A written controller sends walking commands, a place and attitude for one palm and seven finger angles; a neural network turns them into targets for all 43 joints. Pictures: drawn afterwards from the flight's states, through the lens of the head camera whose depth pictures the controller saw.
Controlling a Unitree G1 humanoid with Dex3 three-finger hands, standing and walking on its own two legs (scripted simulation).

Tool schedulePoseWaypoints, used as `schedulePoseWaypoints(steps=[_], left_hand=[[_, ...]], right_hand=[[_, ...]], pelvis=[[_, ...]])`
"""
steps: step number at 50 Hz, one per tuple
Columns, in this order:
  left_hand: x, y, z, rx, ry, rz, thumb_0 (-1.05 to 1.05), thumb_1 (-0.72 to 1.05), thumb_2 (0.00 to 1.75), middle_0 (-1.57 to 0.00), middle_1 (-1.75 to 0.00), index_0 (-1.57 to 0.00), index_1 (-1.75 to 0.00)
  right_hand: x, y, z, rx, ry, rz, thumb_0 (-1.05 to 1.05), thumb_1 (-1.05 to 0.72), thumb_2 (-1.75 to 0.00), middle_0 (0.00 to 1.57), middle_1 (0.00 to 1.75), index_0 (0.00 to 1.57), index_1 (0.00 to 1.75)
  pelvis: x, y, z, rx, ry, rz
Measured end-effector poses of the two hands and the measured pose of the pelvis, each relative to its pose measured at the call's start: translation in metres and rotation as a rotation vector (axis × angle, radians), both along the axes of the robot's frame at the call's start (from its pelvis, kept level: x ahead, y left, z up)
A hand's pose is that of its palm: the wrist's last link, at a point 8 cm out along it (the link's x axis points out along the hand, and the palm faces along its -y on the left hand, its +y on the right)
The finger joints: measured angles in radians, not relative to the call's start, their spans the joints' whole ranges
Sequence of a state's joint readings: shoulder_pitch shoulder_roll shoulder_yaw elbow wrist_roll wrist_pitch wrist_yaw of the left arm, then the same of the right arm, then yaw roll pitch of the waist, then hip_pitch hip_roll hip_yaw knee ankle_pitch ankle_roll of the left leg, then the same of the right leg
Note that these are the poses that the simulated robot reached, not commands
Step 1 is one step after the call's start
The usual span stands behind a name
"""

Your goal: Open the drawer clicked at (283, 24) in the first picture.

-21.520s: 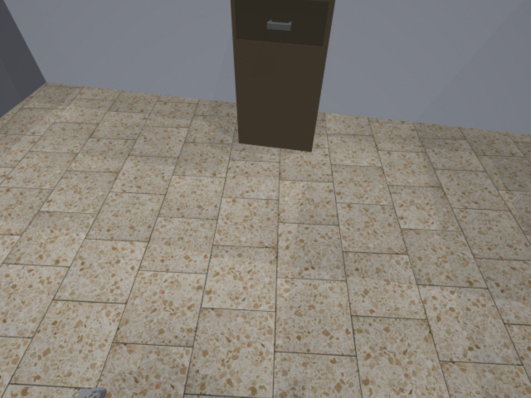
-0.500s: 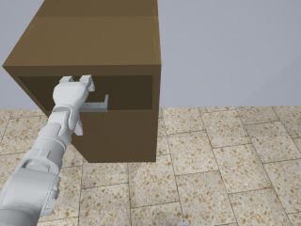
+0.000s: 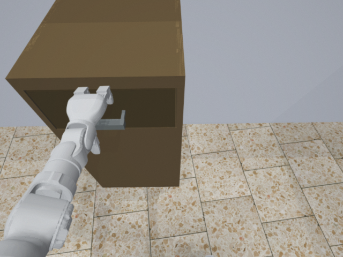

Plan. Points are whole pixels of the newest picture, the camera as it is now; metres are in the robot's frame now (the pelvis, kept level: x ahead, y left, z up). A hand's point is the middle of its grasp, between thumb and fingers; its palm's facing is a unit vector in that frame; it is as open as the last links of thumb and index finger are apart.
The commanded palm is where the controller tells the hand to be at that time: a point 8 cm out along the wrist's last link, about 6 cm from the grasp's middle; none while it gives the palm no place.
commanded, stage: re-aim the fingers above the handle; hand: left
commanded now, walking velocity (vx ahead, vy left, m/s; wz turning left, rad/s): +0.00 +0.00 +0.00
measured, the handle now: (107, 118) +0.50 +0.19 -0.03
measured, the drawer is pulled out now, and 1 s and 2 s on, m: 0.00 0.00 0.00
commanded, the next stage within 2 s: lower the fingers behind the handle in 0.42 s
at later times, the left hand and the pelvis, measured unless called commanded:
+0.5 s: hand (93, 122) +0.44 +0.20 +0.03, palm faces -0.04 -0.03 -1.00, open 13.8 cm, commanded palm +0.42 +0.21 +0.08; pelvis +0.00 -0.01 +0.00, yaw +1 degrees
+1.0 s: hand (97, 130) +0.44 +0.20 -0.01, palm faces -0.06 -0.03 -1.00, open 13.8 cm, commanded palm +0.42 +0.20 +0.05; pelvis +0.00 -0.01 -0.01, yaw +0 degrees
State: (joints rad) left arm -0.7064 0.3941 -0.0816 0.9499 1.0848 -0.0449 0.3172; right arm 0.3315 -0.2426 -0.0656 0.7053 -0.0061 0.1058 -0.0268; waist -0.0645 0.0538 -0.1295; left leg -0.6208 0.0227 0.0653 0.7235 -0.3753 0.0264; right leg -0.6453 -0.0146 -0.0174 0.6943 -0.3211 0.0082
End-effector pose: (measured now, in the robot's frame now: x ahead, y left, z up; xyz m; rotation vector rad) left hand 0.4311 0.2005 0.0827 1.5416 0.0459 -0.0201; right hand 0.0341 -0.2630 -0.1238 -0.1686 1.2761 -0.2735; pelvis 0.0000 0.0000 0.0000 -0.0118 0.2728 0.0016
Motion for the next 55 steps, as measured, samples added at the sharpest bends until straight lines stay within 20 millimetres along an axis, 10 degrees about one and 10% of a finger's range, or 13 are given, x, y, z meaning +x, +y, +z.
schedulePoseWaypoints(steps=[29, 55], left_hand=[[-0.007, 0.003, 0.001, 0.003, -0.002, 0.009, 0.00, -0.49, 0.30, -0.32, -1.20, -0.32, -1.20], [-0.008, 0.003, -0.038, -0.002, 0.018, 0.003, 0.00, -0.49, 0.30, -0.32, -1.20, -0.32, -1.20]], right_hand=[[0.016, -0.020, 0.003, -0.026, -0.031, 0.020, 0.00, -0.91, -0.89, 0.20, 0.30, 0.20, 0.30], [-0.018, -0.008, -0.011, -0.017, 0.049, -0.007, 0.00, -0.91, -0.89, 0.20, 0.30, 0.20, 0.30]], pelvis=[[0.001, -0.012, 0.001, 0.006, -0.005, 0.007], [-0.006, -0.004, -0.012, -0.002, 0.051, -0.001]])
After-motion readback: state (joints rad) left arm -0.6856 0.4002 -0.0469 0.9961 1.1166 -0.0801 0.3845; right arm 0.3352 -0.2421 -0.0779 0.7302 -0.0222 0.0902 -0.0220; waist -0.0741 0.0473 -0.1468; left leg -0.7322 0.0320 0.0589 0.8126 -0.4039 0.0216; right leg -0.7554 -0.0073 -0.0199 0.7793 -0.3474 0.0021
